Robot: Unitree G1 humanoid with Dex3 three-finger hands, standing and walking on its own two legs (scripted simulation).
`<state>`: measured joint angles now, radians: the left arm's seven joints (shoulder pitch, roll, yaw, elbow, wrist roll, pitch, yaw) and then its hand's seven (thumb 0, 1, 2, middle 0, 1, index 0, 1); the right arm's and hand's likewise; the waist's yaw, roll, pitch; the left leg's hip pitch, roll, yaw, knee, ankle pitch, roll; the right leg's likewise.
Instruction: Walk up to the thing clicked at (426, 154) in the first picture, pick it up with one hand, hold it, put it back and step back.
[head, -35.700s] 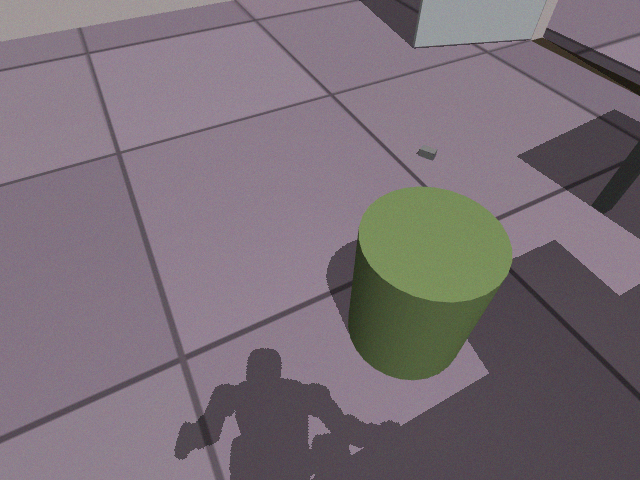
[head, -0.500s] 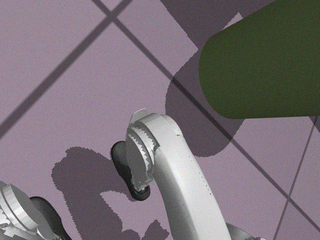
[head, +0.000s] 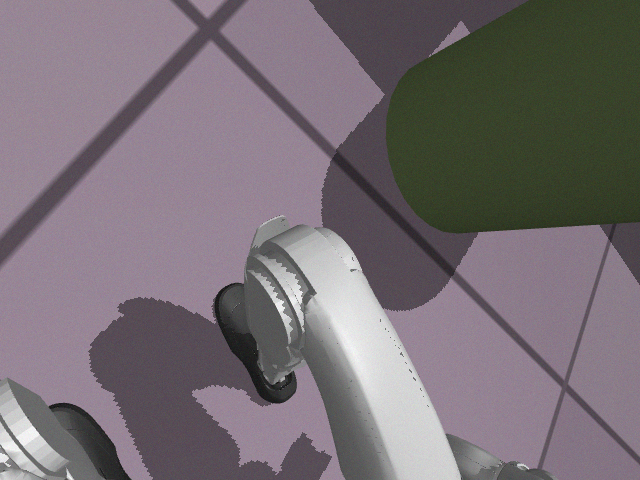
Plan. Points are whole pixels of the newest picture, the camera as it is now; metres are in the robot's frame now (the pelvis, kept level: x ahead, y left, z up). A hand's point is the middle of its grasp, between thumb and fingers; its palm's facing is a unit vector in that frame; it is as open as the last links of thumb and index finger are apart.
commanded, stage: close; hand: left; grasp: from above
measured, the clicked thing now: out of the picture +0.47 +0.30 -0.29
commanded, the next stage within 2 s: settle in 1.76 s
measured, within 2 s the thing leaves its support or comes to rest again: neither
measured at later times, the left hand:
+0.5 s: hand out of the picture +0.47 +0.30 -0.26, palm faces -0.12 -0.42 -0.90, open 11.7 cm
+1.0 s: hand out of the picture +0.47 +0.29 -0.27, palm faces -0.11 -0.42 -0.90, open 8.7 cm
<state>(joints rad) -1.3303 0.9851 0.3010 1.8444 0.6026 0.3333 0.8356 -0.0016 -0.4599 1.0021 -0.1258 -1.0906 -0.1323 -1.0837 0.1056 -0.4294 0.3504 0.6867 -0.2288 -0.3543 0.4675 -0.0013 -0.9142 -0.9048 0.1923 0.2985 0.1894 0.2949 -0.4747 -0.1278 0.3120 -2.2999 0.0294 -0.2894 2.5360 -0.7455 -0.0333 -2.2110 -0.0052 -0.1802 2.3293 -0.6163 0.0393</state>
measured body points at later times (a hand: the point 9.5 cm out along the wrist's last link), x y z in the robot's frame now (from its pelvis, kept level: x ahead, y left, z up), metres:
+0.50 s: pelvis +0.00 +0.00 +0.00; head +0.32 +0.09 +0.30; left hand +0.47 +0.31 -0.21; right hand -0.01 -0.24 -0.04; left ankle +0.06 +0.13 -0.28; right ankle +0.13 -0.12 -0.28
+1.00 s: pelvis +0.00 +0.00 +0.01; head +0.32 +0.09 +0.30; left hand +0.47 +0.31 -0.22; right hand -0.01 -0.24 -0.03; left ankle +0.06 +0.13 -0.28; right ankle +0.13 -0.12 -0.28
